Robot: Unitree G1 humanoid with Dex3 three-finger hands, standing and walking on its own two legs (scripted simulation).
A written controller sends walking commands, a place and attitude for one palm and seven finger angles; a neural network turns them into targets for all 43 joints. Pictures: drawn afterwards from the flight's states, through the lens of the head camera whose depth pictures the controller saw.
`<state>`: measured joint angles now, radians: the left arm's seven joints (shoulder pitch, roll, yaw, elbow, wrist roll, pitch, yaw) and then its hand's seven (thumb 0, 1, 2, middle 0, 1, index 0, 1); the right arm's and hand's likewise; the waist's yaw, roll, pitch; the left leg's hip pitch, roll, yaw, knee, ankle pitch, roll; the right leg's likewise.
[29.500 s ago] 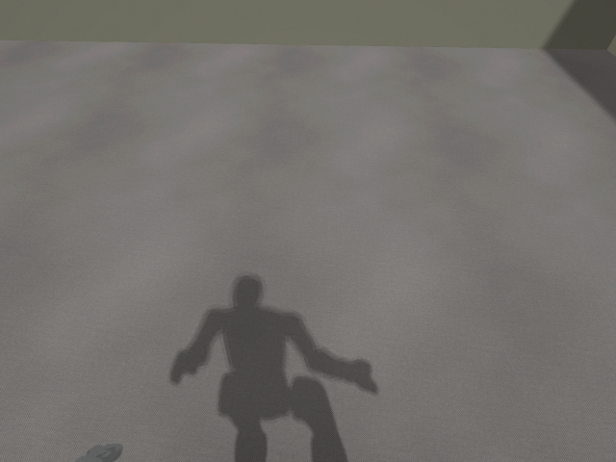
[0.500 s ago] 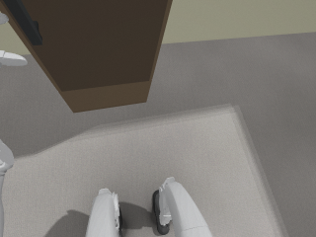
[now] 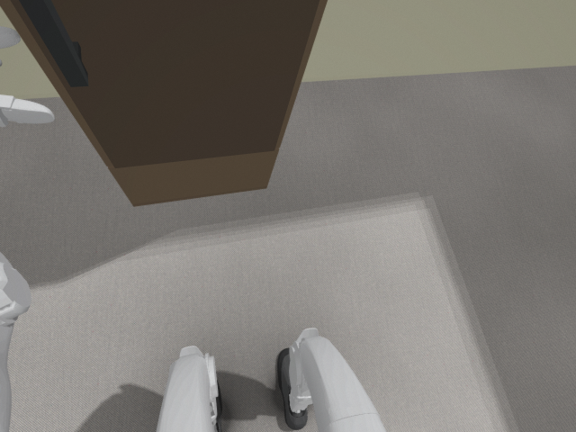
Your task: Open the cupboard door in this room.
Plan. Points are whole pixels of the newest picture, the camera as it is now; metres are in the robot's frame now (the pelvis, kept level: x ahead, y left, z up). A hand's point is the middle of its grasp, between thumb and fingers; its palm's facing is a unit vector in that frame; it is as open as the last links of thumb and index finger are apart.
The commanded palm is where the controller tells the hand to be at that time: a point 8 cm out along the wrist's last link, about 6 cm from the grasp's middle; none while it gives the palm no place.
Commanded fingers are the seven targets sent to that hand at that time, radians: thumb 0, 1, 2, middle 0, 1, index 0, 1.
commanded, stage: move the hooked fingers beside the handle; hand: left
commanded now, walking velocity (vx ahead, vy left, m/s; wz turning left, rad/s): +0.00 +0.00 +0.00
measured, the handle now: (52, 18) +0.60 +0.23 +0.07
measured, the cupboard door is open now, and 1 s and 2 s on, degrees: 0 0 0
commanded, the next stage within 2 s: slide the fingers in behind the handle in 0.34 s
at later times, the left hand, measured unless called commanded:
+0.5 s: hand (4, 61) +0.55 +0.27 +0.05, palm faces +0.11 -0.99 -0.02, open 14.0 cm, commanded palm +0.54 +0.29 +0.06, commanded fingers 0.00 -0.50 0.30 -0.30 -1.20 -0.30 -1.20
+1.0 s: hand (52, 60) +0.55 +0.23 +0.06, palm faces +0.11 -0.99 -0.02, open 14.0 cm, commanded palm +0.53 +0.25 +0.06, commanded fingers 0.00 -0.50 0.30 -0.30 -1.20 -0.30 -1.20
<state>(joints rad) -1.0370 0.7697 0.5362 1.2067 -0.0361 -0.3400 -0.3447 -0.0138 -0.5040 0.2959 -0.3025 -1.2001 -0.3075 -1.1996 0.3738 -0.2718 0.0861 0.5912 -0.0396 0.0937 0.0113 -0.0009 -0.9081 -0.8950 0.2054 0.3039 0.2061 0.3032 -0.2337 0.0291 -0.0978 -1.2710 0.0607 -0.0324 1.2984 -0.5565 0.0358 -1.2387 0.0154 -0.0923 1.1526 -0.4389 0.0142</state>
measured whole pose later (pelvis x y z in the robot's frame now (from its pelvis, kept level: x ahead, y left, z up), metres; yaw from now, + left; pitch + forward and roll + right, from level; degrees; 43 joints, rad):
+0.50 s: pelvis +0.00 +0.00 -0.01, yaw +0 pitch +31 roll -7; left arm -1.06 0.78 0.54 1.22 -0.03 -0.35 -0.34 -0.01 -0.50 0.30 -0.30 -1.20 -0.30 -1.20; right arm 0.36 -0.27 0.09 0.59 -0.04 0.10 0.01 0.00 -0.91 -0.90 0.20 0.30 0.21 0.30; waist -0.24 0.03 -0.09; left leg -1.30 0.06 -0.04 1.32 -0.57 0.03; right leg -1.27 0.02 -0.09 1.18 -0.45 0.01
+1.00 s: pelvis +0.00 -0.01 +0.00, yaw +0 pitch +30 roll -6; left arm -1.04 0.66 0.49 1.21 -0.02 -0.37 -0.23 -0.01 -0.50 0.30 -0.30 -1.20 -0.30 -1.20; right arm 0.37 -0.27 0.08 0.59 -0.05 0.09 0.03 0.00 -0.91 -0.90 0.20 0.30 0.20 0.30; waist -0.24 0.04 -0.11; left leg -1.26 0.06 -0.03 1.30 -0.56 0.03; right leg -1.24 0.02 -0.09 1.17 -0.45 0.01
